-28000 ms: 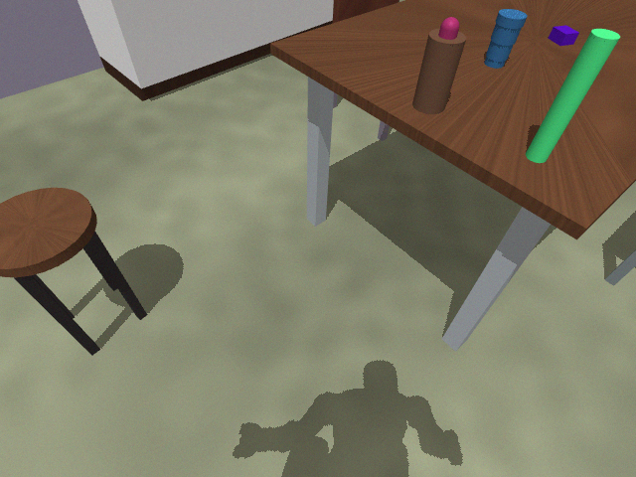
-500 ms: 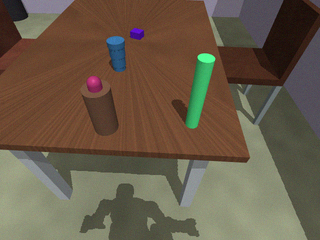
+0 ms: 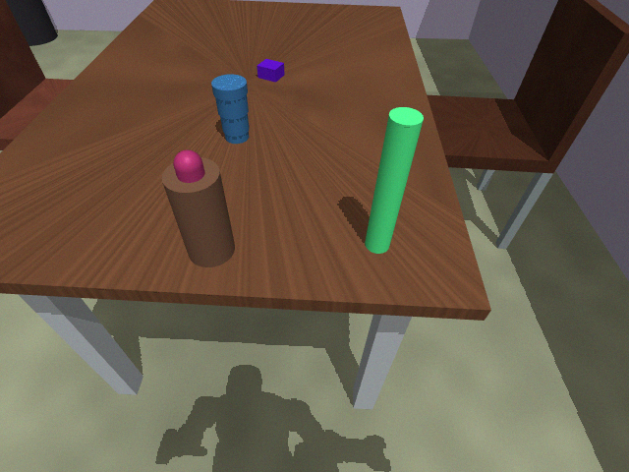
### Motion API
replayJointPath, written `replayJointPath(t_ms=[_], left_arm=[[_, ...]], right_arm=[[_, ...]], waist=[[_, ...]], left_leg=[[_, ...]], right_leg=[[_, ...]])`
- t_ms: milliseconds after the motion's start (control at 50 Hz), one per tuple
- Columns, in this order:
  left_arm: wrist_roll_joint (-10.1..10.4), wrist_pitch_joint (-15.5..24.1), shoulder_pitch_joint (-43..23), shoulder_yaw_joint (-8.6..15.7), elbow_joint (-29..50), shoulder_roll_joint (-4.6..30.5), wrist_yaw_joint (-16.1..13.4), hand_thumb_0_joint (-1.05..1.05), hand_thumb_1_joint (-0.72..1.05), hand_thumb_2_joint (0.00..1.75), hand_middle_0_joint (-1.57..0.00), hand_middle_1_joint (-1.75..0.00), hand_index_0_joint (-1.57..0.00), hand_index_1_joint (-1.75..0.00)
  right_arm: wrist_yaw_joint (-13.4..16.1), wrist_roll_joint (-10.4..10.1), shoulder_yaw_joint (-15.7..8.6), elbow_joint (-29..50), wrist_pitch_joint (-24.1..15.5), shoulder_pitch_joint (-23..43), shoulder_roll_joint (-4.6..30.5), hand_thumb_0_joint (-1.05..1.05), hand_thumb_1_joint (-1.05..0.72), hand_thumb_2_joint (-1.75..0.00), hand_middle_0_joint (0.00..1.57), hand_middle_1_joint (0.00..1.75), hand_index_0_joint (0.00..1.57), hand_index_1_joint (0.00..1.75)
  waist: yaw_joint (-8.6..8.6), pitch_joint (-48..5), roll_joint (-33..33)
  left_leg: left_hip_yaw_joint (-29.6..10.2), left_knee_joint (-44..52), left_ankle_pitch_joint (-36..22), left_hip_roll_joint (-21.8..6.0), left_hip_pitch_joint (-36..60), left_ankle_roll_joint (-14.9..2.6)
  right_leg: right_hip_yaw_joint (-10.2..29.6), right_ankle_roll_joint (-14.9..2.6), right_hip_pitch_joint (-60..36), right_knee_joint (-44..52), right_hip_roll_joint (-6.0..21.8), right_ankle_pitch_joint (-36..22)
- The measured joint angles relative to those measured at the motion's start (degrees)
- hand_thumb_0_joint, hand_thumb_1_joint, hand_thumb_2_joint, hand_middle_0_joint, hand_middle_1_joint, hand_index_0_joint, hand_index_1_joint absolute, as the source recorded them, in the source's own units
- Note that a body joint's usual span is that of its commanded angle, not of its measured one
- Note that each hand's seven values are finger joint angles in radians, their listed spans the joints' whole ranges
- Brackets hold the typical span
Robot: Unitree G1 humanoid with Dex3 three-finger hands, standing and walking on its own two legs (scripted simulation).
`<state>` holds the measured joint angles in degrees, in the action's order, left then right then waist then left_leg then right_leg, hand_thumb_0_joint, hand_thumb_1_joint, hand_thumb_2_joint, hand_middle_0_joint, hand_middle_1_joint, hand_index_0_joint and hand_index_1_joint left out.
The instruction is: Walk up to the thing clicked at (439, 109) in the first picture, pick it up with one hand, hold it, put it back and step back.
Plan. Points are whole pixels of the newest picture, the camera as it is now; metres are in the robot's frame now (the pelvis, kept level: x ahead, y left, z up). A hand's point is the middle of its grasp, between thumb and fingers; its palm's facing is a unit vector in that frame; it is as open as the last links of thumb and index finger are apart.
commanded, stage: stand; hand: left
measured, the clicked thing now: (200, 207) +0.46 +0.19 +0.08
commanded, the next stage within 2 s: none
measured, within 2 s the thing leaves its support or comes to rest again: neither
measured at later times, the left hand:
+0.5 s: hand out of the picture +0.06 +0.25 -0.16, palm faces -0.02 -0.94 -0.35, open 7.7 cm
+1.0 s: hand out of the picture +0.07 +0.25 -0.16, palm faces -0.01 -0.94 -0.35, open 7.3 cm
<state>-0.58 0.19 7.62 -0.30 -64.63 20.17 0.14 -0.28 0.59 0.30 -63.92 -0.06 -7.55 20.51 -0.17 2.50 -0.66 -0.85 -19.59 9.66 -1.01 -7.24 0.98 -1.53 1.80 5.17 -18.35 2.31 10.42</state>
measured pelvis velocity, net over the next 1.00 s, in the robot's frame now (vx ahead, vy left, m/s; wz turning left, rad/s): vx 0.01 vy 0.00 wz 0.01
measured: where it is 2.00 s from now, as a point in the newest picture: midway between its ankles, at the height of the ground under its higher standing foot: outside the picture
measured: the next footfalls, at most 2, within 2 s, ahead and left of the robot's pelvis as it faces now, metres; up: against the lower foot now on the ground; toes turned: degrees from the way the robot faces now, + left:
none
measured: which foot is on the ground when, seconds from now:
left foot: down 0.00-1.00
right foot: down 0.00-1.00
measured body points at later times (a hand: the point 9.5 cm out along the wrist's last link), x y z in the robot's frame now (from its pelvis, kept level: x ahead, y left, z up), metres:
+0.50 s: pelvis +0.00 +0.00 +0.00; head +0.01 -0.01 +0.45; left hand +0.06 +0.30 -0.13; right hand +0.07 -0.30 -0.13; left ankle +0.01 +0.13 -0.75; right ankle +0.00 -0.14 -0.75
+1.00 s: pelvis +0.01 +0.00 +0.00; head +0.03 -0.01 +0.45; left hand +0.07 +0.30 -0.13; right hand +0.09 -0.30 -0.14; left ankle +0.01 +0.13 -0.75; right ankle +0.00 -0.14 -0.75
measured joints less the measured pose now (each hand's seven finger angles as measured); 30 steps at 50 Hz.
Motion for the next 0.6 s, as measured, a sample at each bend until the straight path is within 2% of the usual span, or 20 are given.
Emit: replayJointPath(t_ms=[120,200,280,360,420,600], left_arm=[[0.0,-0.1,0.1,0.1,0.0,0.0,0.1,0.00,-0.19,0.40,-0.16,-0.23,-0.17,-0.23],[0.0,0.0,0.3,0.2,0.0,-0.1,0.1,0.00,0.08,0.62,-0.18,-0.27,-0.19,-0.27],[-0.1,0.0,0.5,0.2,0.0,-0.1,0.1,0.00,0.37,0.76,-0.19,-0.29,-0.20,-0.29],[0.0,0.0,0.5,0.2,0.1,-0.1,0.1,0.00,0.62,0.83,-0.20,-0.30,-0.20,-0.30],[0.1,0.0,0.4,0.2,0.1,-0.1,0.1,0.00,0.74,0.86,-0.20,-0.30,-0.21,-0.30],[0.1,-0.1,0.0,0.3,0.3,-0.2,0.2,0.00,0.88,0.89,-0.20,-0.30,-0.21,-0.30]], right_arm=[[-0.1,0.0,-0.1,0.0,0.0,-0.2,-0.1,0.00,-0.90,-0.90,0.20,0.30,0.20,0.30],[-0.1,0.0,-0.1,-0.1,0.0,-0.3,-0.1,0.00,-0.90,-0.90,0.20,0.30,0.20,0.30],[-0.1,0.0,-0.1,-0.2,0.0,-0.3,-0.1,0.00,-0.90,-0.90,0.20,0.30,0.20,0.30],[-0.1,0.0,-0.1,-0.2,0.1,-0.2,-0.1,0.00,-0.90,-0.90,0.20,0.30,0.20,0.30],[0.0,0.0,0.0,-0.2,0.0,0.0,0.0,0.00,-0.90,-0.90,0.20,0.30,0.20,0.30],[0.0,0.0,-0.1,-0.1,-0.1,0.4,0.0,0.00,-0.90,-0.90,0.20,0.30,0.20,0.30]], waist=[[0.13,0.0,0.0],[0.14,0.2,0.0],[0.14,0.3,-0.1],[0.11,0.4,-0.1],[0.08,0.4,-0.1],[0.04,0.3,0.0]], left_leg=[[-0.2,0.1,-0.2,0.1,-0.3,0.02],[-0.3,0.2,-0.3,0.1,-0.4,0.05],[-0.4,0.1,-0.2,0.0,-0.5,0.11],[-0.4,0.0,-0.1,-0.1,-0.5,0.16],[-0.4,0.0,0.0,-0.1,-0.4,0.20],[-0.5,0.2,0.0,-0.1,-0.4,0.23]], right_leg=[[-0.2,-0.05,0.3,-0.1,0.1,0.0],[-0.3,-0.08,0.4,-0.2,0.1,0.0],[-0.3,-0.12,0.4,-0.1,0.0,0.0],[-0.4,-0.16,0.3,0.1,-0.1,0.0],[-0.4,-0.18,0.2,0.1,-0.2,0.0],[-0.5,-0.23,0.3,-0.1,-0.1,0.3]])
